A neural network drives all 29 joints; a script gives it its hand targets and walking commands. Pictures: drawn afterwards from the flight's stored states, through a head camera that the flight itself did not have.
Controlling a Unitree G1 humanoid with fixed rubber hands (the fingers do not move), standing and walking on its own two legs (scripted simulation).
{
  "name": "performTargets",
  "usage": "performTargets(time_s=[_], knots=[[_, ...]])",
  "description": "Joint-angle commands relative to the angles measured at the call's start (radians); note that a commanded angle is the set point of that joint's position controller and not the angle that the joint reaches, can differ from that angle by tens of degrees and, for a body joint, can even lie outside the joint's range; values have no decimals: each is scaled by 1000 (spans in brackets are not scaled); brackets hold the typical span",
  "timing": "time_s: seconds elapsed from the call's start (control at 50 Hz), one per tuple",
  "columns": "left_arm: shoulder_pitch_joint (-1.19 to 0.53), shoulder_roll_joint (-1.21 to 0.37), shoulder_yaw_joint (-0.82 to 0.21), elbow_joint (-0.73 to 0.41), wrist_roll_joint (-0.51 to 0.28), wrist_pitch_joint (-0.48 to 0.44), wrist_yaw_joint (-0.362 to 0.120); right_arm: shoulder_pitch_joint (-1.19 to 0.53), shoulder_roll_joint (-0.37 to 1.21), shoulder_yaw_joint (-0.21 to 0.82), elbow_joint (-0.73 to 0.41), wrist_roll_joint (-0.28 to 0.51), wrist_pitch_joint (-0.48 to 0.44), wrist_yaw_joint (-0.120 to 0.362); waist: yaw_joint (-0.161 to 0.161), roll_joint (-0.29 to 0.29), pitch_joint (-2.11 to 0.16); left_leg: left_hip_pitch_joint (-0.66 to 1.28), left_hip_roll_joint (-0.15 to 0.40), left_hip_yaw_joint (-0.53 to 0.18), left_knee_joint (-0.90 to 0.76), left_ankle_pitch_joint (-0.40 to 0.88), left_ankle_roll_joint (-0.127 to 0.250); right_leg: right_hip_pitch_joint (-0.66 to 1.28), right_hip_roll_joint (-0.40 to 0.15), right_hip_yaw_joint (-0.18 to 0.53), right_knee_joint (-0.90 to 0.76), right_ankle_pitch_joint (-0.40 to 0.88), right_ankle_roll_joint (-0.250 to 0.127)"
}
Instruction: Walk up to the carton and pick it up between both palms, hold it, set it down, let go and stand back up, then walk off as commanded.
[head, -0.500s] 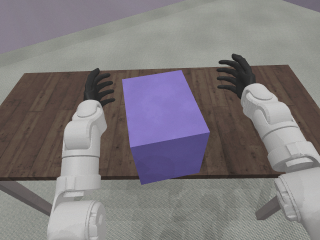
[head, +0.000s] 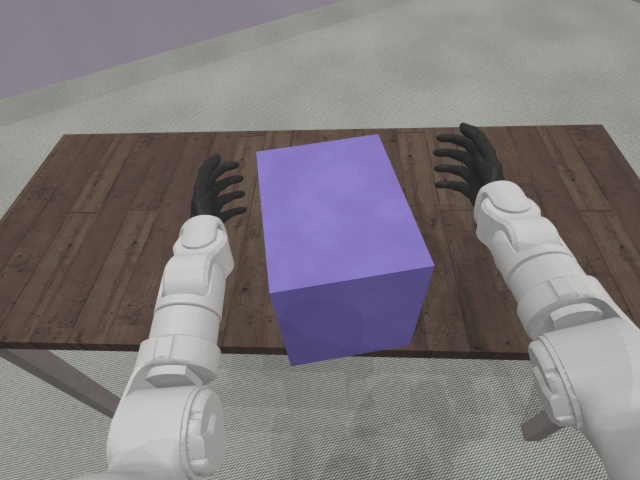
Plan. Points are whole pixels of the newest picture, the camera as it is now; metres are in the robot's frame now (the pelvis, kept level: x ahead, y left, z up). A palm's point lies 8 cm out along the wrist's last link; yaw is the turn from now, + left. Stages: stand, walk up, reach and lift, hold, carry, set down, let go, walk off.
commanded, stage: reach and lift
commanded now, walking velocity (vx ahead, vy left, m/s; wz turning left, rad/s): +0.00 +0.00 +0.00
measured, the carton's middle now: (334, 250) +0.43 +0.08 +0.02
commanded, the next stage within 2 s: none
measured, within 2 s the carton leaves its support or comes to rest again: neither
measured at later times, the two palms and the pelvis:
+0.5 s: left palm (228, 240) +0.38 +0.21 +0.07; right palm (462, 206) +0.47 -0.09 +0.09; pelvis -0.01 +0.01 -0.01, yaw +0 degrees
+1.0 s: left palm (233, 243) +0.37 +0.20 +0.08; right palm (441, 222) +0.44 -0.06 +0.08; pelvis +0.00 +0.01 +0.00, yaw +1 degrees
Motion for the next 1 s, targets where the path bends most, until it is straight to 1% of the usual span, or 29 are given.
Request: performTargets(time_s=[0.0, 0.04, 0.1, 0.12, 0.14, 0.18, 0.26, 0.28, 0.32, 0.34, 0.36, 0.38, 0.4, 0.42, 0.44, 0.48, 0.5, 0.56, 0.64, 0.68, 0.7, 0.72, 0.76, 0.84, 0.88, 0.9, 0.92, 0.96, 0.98], knots=[[-364, 83, -15, -22, 21, -172, 11, -444, -75, -57, -55, -43, -109, 9, 30, -52, -487, 88, -58, 52, 54, 311, 4, 175, -3, 17, 30, 310, 66], [-380, 53, -53, -19, -5, -233, 21, -445, -61, -73, -67, -67, -153, 11, -3, -73, -565, 94, -55, 61, 73, 313, -1, 177, 1, 8, 41, 335, 60], [-401, 66, -48, 21, 2, -302, 35, -476, -74, -72, -79, -65, -198, 24, 38, -55, -678, 65, -50, 66, 104, 366, -6, 165, 1, 19, 74, 362, 53], [-405, 59, -48, 2, 4, -323, 34, -448, -74, -96, -42, -78, -206, 20, 6, -48, -687, 50, -52, 75, 121, 372, -12, 164, 1, 14, 75, 373, 53], [-427, 59, -52, 2, -9, -343, 37, -483, -69, -83, -51, -79, -216, 24, 23, -49, -720, 44, -44, 65, 137, 350, -11, 149, -7, 17, 85, 324, 51], [-438, 74, -35, 57, 15, -359, 49, -450, -74, -115, 3, -111, -215, 17, 8, -59, -695, 17, -42, 61, 123, 277, -1, 126, -2, 20, 82, 257, 49], [-396, 34, -40, 61, 24, -349, 55, -444, -84, -128, 47, -108, -226, 9, -3, -40, -712, 45, -47, 66, 157, 381, -25, 99, 14, 3, 91, 336, 52], [-419, 31, -48, 59, 45, -338, 65, -453, -97, -131, 38, -110, -235, 10, -2, 3, -712, 91, -39, 61, 164, 406, -35, 53, 26, -11, 81, 299, 39], [-390, -7, -82, 80, 31, -324, 72, -468, -79, -108, 41, -98, -233, 17, -9, -1, -686, 99, -39, 37, 166, 405, -33, 35, 24, -8, 68, 286, 32], [-394, 18, -66, 105, 14, -324, 62, -465, -57, -66, 11, -82, -222, 12, 19, -63, -659, 61, -41, 54, 174, 376, -16, 81, 13, 6, 75, 304, 47], [-330, -17, -73, 136, 16, -314, 54, -426, -64, -81, 97, -78, -205, 16, 4, -68, -598, 81, -39, 37, 151, 393, -16, 73, 11, 2, 66, 326, 48], [-385, 9, -58, 72, 14, -332, 56, -451, -70, -106, 29, -90, -223, 12, -6, -68, -683, 69, -45, 53, 162, 400, -16, 100, 11, 5, 83, 360, 50], [-382, 20, -35, 101, 22, -338, 57, -470, -63, -76, 3, -75, -222, 8, 30, -98, -671, 28, -48, 59, 159, 360, -10, 133, 1, 18, 90, 342, 58], [-392, 15, -41, 94, 32, -342, 52, -445, -50, -93, 47, -83, -220, 8, 2, -79, -669, 35, -53, 56, 161, 378, -11, 129, -1, 24, 95, 375, 58], [-406, -6, -59, 94, 33, -346, 53, -457, -41, -96, 70, -60, -214, 14, 5, -43, -654, 37, -48, 51, 159, 378, -18, 113, -2, 16, 92, 348, 49], [-415, -51, -78, 74, 7, -357, 51, -481, -16, -88, 49, -82, -217, 25, 4, -73, -655, 51, -43, 46, 158, 372, -10, 88, 3, 3, 82, 301, 49], [-374, -42, -67, 157, 13, -363, 42, -440, 13, -73, 87, -84, -202, 25, 8, -111, -576, 17, -45, 45, 152, 317, 6, 81, -13, 22, 75, 277, 59], [-442, -93, -70, 71, 50, -375, 50, -473, 39, -161, 58, -136, -217, 22, -23, -31, -655, 93, -46, 40, 148, 358, -5, 48, -3, 4, 65, 270, 48], [-423, -110, 3, 45, 115, -368, 51, -442, 72, -189, 19, -192, -227, 15, -8, -45, -645, 105, -43, 48, 138, 415, -10, 91, 2, -9, 65, 337, 53], [-395, -140, 43, 66, 182, -351, 35, -370, 120, -230, 78, -260, -212, 6, -25, -39, -541, 52, -53, 60, 116, 377, 0, 178, -25, 15, 68, 414, 66], [-386, -173, 44, 35, 186, -353, 31, -394, 130, -254, 23, -275, -229, 3, -20, -50, -603, 77, -59, 66, 111, 389, -5, 186, -15, 2, 62, 394, 62], [-401, -196, 33, 48, 210, -348, 31, -384, 171, -289, 35, -316, -230, 2, -50, -44, -546, 106, -53, 48, 103, 372, -3, 149, -22, -4, 41, 327, 56], [-438, -333, 3, 5, 230, -352, -4, -436, 296, -355, -28, -417, -254, 28, -72, -35, -585, 191, -53, 63, 85, 394, -6, 130, -17, -37, 10, 319, 47], [-407, -600, 18, 41, 396, -327, -88, -363, 659, -441, 1, -648, -254, 131, -39, -13, -538, 259, -46, 77, 40, 465, -5, 157, -29, -65, -24, 265, 39], [-385, -611, 37, 24, 421, -305, -113, -316, 681, -493, -6, -693, -265, 162, -43, -13, -515, 267, -43, 94, 27, 461, -5, 171, -25, -75, -27, 269, 42], [-352, -606, 95, 41, 453, -294, -123, -329, 697, -485, -18, -705, -259, 174, -8, -53, -478, 229, -48, 109, 8, 423, 13, 216, -26, -69, -25, 268, 46], [-354, -617, 89, 15, 455, -290, -133, -299, 698, -495, -21, -722, -265, 181, -34, -43, -473, 244, -50, 119, 0, 420, 12, 217, -32, -65, -23, 316, 57], [-329, -640, 77, 16, 465, -281, -136, -308, 728, -490, -70, -738, -294, 178, -17, -32, -484, 207, -50, 128, 21, 459, 9, 250, -17, -65, -7, 369, 57], [-331, -626, 63, -24, 468, -281, -138, -293, 718, -494, -45, -752, -297, 177, -45, -30, -464, 225, -54, 120, 11, 443, 11, 245, -20, -63, -14, 375, 57]])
